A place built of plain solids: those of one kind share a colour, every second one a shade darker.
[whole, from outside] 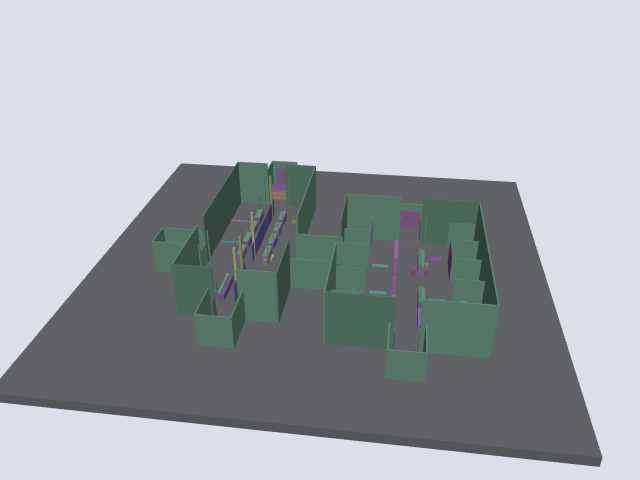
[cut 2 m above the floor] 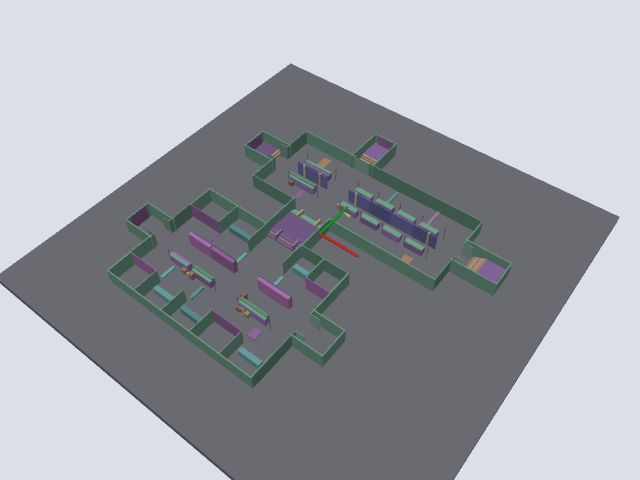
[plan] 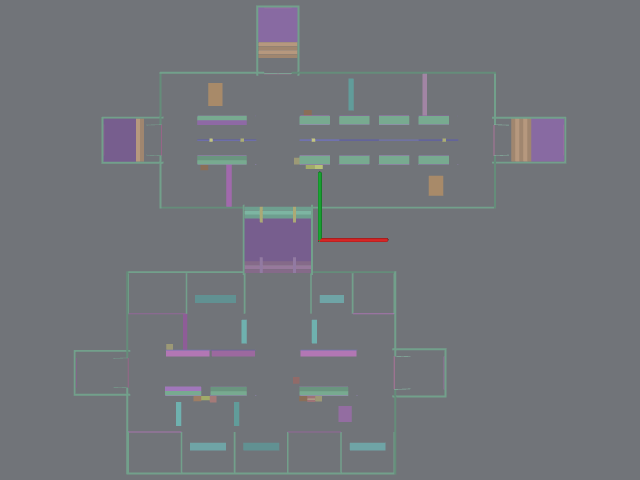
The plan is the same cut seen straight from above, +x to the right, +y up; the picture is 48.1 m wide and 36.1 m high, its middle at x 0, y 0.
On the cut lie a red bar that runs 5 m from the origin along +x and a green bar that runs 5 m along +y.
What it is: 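A small town's covered market hall; wings of bays of 5.0 m, 5.9 m to the eaves; island blocks of stalls back to back between aisles of 1.6 to 3.5 m; lock-up shops 3 to 3.7 m deep along long walls; porches at the aisles' ends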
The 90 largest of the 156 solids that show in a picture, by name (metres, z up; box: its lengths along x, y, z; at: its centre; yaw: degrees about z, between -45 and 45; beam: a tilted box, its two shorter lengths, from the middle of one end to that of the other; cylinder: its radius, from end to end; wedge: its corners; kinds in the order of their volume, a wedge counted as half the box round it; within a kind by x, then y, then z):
{
 "wall_1": {"box": [0.15, 3.45, 3.25], "at": [-18.45, -9.99, 1.57]},
 "wall_2": {"box": [4.26, 0.15, 3.25], "at": [-16.4, -11.64, 1.57]},
 "wall_3": {"box": [4.26, 0.15, 3.25], "at": [-16.4, -8.34, 1.57]},
 "wall_4": {"box": [0.15, 3.54, 3.59], "at": [-16.36, 7.51, 1.75]},
 "wall_5": {"box": [0.15, 6.53, 5.91], "at": [-14.49, -14.38, 2.9]},
 "wall_6": {"box": [0.15, 6.53, 5.91], "at": [-14.49, -5.6, 2.9]},
 "wall_7": {"box": [0.12, 3.05, 3.05], "at": [-14.42, -15.96, 1.48]},
 "wall_8": {"box": [0.12, 3.05, 3.05], "at": [-14.42, -4.01, 1.48]},
 "wall_9": {"box": [4.66, 0.15, 3.59], "at": [-14.1, 5.82, 1.75]},
 "wall_10": {"box": [4.66, 0.15, 3.59], "at": [-14.1, 9.21, 1.75]},
 "wall_11": {"box": [0.15, 3.98, 5.91], "at": [-11.99, 4.35, 2.9]},
 "wall_12": {"box": [0.15, 3.98, 5.91], "at": [-11.99, 10.67, 2.9]},
 "wall_13": {"box": [0.12, 3.05, 3.05], "at": [-10.42, -15.96, 1.48]},
 "wall_14": {"box": [8.9, 0.15, 5.91], "at": [-10.12, -2.42, 2.9]},
 "wall_15": {"box": [0.12, 3.05, 3.05], "at": [-10.04, -4.01, 1.48]},
 "wall_16": {"box": [6.4, 0.15, 5.91], "at": [-8.87, 2.44, 2.9]},
 "wall_17": {"box": [7.88, 0.15, 5.91], "at": [-8.13, 12.59, 2.9]},
 "wall_18": {"box": [0.12, 3.05, 3.05], "at": [-6.42, -15.96, 1.48]},
 "wall_19": {"box": [0.15, 5.3, 3.65], "at": [-5.75, 0.01, 1.77]},
 "wall_20": {"box": [0.12, 3.05, 3.05], "at": [-5.67, -4.01, 1.48]},
 "wall_21": {"box": [0.15, 5.28, 3.87], "at": [-4.72, 15.0, 1.89]},
 "wall_22": {"box": [20.3, 0.15, 5.91], "at": [-4.42, -17.57, 2.9]},
 "wall_23": {"box": [3.25, 0.15, 3.87], "at": [-3.17, 17.57, 1.89]},
 "wall_24": {"box": [0.12, 3.05, 3.05], "at": [-2.42, -15.96, 1.48]},
 "wall_25": {"box": [0.15, 5.28, 3.87], "at": [-1.62, 15.0, 1.89]},
 "wall_26": {"box": [0.12, 3.05, 3.05], "at": [-0.67, -4.01, 1.48]},
 "wall_27": {"box": [0.15, 5.3, 3.65], "at": [-0.59, 0.01, 1.77]},
 "wall_28": {"box": [0.12, 3.05, 3.05], "at": [1.58, -15.96, 1.48]},
 "wall_29": {"box": [0.12, 3.05, 3.05], "at": [2.46, -4.01, 1.48]},
 "wall_30": {"box": [6.4, 0.15, 5.91], "at": [2.53, -2.42, 2.9]},
 "wall_31": {"box": [15.38, 0.15, 5.91], "at": [5.54, 12.59, 2.9]},
 "wall_32": {"box": [0.12, 3.05, 3.05], "at": [5.58, -15.96, 1.48]},
 "wall_33": {"box": [0.12, 3.05, 3.05], "at": [5.58, -4.01, 1.48]},
 "wall_34": {"box": [0.15, 6.4, 5.91], "at": [5.66, -14.44, 2.9]},
 "wall_35": {"box": [0.15, 6.4, 5.91], "at": [5.66, -5.54, 2.9]},
 "wall_36": {"box": [13.9, 0.15, 5.91], "at": [6.28, 2.44, 2.9]},
 "wall_37": {"box": [4.09, 0.15, 3.25], "at": [7.47, -11.77, 1.57]},
 "wall_38": {"box": [4.09, 0.15, 3.25], "at": [7.47, -8.21, 1.57]},
 "wall_39": {"box": [0.15, 3.7, 3.25], "at": [9.45, -9.99, 1.57]},
 "wall_40": {"box": [0.15, 3.98, 5.91], "at": [13.15, 4.35, 2.9]},
 "wall_41": {"box": [0.15, 3.98, 5.91], "at": [13.15, 10.67, 2.9]},
 "wall_42": {"box": [5.6, 0.15, 4.04], "at": [15.73, 5.82, 1.97]},
 "wall_43": {"box": [5.6, 0.15, 4.04], "at": [15.73, 9.2, 1.97]},
 "wall_44": {"box": [0.15, 3.53, 4.04], "at": [18.45, 7.51, 1.97]},
 "counter_1": {"box": [2.73, 0.72, 0.95], "at": [-10.29, -11.37, 0.42]},
 "counter_2": {"box": [3.74, 0.72, 0.94], "at": [-7.37, 6.01, 0.42]},
 "counter_3": {"box": [3.74, 0.72, 0.88], "at": [-7.37, 9.01, 0.39]},
 "counter_4": {"box": [2.73, 0.72, 0.93], "at": [-6.87, -11.37, 0.41]},
 "counter_5": {"box": [2.29, 0.72, 0.99], "at": [-0.4, 6.01, 0.45]},
 "counter_6": {"box": [2.29, 0.72, 0.94], "at": [-0.4, 9.01, 0.42]},
 "counter_7": {"box": [3.66, 0.72, 0.98], "at": [0.29, -11.37, 0.44]},
 "counter_8": {"box": [2.29, 0.72, 0.91], "at": [2.59, 6.01, 0.41]},
 "counter_9": {"box": [2.29, 0.72, 0.93], "at": [2.59, 9.01, 0.41]},
 "counter_10": {"box": [2.29, 0.72, 0.93], "at": [5.57, 6.01, 0.41]},
 "counter_11": {"box": [2.29, 0.72, 0.9], "at": [5.57, 9.01, 0.4]},
 "counter_12": {"box": [2.29, 0.72, 0.89], "at": [8.56, 6.01, 0.4]},
 "counter_13": {"box": [2.29, 0.72, 0.9], "at": [8.56, 9.01, 0.4]},
 "ground_1": {"box": [2.44, 3.24, 0.5], "at": [-15.06, 7.51, 0.09]},
 "ground_2": {"box": [5.0, 3.2, 0.5], "at": [-3.17, 0.01, 0.26]},
 "ground_3": {"box": [2.95, 2.61, 0.5], "at": [-3.17, 16.18, 0.37]},
 "ground_4": {"box": [2.49, 3.23, 0.5], "at": [17.14, 7.51, 0.54]},
 "shelf_1": {"box": [3.27, 0.46, 1.9], "at": [-9.95, -8.53, 0.9]},
 "shelf_2": {"box": [3.27, 0.46, 1.9], "at": [-6.51, -8.53, 0.9]},
 "shelf_3": {"box": [4.2, 0.46, 1.9], "at": [0.64, -8.53, 0.9]},
 "shop_counter_1": {"box": [2.7, 0.6, 0.95], "at": [-8.42, -15.54, 0.42]},
 "shop_counter_2": {"box": [3.08, 0.6, 0.95], "at": [-7.86, -4.44, 0.42]},
 "shop_counter_3": {"box": [2.7, 0.6, 0.95], "at": [-4.42, -15.54, 0.42]},
 "shop_counter_4": {"box": [1.82, 0.6, 0.95], "at": [0.89, -4.44, 0.42]},
 "shop_counter_5": {"box": [2.7, 0.6, 0.95], "at": [3.58, -15.54, 0.42]},
 "front_1": {"box": [4.0, 0.08, 3.05], "at": [-12.42, -14.44, 1.48]},
 "front_2": {"box": [4.38, 0.08, 3.05], "at": [-12.23, -5.54, 1.48]},
 "front_3": {"box": [4.0, 0.08, 3.05], "at": [-0.42, -14.44, 1.48]},
 "front_4": {"box": [3.12, 0.08, 3.05], "at": [4.02, -5.54, 1.48]},
 "porch_flight_1": {"box": [2.93, 0.3, 0.52], "at": [-3.17, 14.43, 0.21]},
 "porch_flight_2": {"box": [2.93, 0.3, 0.67], "at": [-3.17, 14.73, 0.29]},
 "porch_flight_3": {"box": [0.3, 3.21, 0.52], "at": [15.14, 7.51, 0.21]},
 "porch_flight_4": {"box": [0.3, 3.21, 0.68], "at": [15.44, 7.51, 0.29]},
 "porch_flight_5": {"box": [0.3, 3.21, 0.83], "at": [15.74, 7.51, 0.37]},
 "back_1": {"box": [4.44, 0.06, 2.15], "at": [-7.02, 7.48, 1.02]},
 "back_2": {"box": [4.44, 0.06, 2.15], "at": [-7.02, 7.54, 1.02]},
 "back_3": {"box": [4.36, 0.06, 2.15], "at": [0.64, -8.28, 1.02]},
 "neck_north_1": {"box": [4.98, 0.3, 0.56], "at": [-3.17, 1.76, 0.23]},
 "neck_north_2": {"box": [4.98, 0.3, 0.39], "at": [-3.17, 2.06, 0.14]},
 "neck_south_1": {"box": [4.98, 0.3, 0.39], "at": [-3.17, -2.04, 0.14]},
 "neck_south_2": {"box": [4.98, 0.3, 0.56], "at": [-3.17, -1.74, 0.23]},
 "pier_1": {"box": [0.26, 0.26, 5.91], "at": [-8.19, 7.51, 2.9]},
 "pier_2": {"box": [0.26, 0.26, 5.91], "at": [-5.85, 7.51, 2.9]},
 "pier_3": {"box": [0.26, 0.26, 5.91], "at": [-0.49, 7.51, 2.9]},
 "goods_1": {"box": [3.74, 0.34, 0.35], "at": [-7.37, 6.17, 1.06]},
 "goods_2": {"box": [3.66, 0.34, 0.35], "at": [0.29, -11.21, 1.1]}
}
